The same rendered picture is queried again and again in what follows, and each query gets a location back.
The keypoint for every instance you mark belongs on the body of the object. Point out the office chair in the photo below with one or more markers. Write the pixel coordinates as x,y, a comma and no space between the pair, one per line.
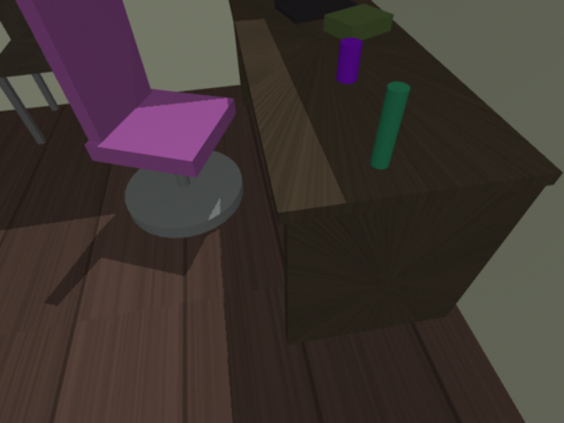
182,187

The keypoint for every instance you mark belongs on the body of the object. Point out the desk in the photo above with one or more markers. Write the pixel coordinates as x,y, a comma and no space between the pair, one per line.
368,248

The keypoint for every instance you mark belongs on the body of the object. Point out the chair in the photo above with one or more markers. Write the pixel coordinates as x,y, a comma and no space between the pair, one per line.
22,56

